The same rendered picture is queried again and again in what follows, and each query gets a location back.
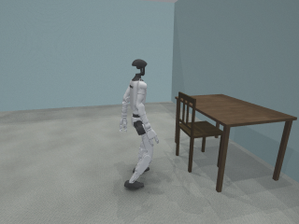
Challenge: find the table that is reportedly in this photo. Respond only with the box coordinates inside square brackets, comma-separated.
[175, 94, 297, 192]

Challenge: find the right robot upper arm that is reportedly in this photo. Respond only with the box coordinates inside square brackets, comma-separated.
[135, 81, 148, 110]

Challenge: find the chair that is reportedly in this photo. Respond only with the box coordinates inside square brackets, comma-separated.
[176, 91, 223, 173]

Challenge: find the left robot upper arm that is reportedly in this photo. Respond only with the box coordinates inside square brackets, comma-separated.
[122, 81, 131, 103]

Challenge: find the robot right forearm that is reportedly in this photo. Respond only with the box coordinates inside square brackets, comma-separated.
[137, 104, 152, 131]

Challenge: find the left robot hand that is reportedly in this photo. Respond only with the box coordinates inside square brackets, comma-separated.
[120, 118, 128, 132]

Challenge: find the robot left forearm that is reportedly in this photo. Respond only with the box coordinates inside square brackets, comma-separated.
[121, 99, 129, 119]

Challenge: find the robot right foot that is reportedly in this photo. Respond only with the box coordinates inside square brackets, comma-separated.
[124, 180, 145, 188]

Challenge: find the left robot shin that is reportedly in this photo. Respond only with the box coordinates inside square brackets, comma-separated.
[137, 141, 147, 164]

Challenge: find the right robot hand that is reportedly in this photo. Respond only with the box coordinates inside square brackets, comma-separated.
[147, 129, 159, 147]

